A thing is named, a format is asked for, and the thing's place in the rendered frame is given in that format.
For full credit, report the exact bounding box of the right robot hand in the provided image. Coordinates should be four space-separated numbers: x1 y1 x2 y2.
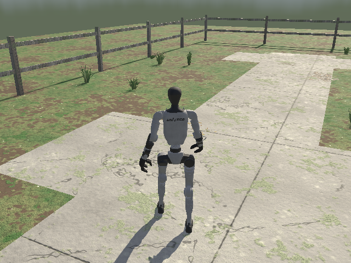
190 144 203 153

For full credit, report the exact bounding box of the left robot hand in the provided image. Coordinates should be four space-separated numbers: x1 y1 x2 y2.
139 158 152 173

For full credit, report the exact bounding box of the right robot forearm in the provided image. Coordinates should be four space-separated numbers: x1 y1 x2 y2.
195 131 203 147

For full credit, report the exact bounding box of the left robot forearm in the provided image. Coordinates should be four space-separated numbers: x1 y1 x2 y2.
141 134 154 160

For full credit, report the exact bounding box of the humanoid robot head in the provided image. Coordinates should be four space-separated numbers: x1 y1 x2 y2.
166 87 184 113

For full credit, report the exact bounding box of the robot left foot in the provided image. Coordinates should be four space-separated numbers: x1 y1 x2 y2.
157 201 165 214

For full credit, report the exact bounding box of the left robot upper arm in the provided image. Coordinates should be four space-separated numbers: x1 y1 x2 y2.
149 111 164 142

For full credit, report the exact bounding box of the right robot upper arm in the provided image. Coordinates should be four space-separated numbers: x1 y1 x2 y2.
186 110 201 139

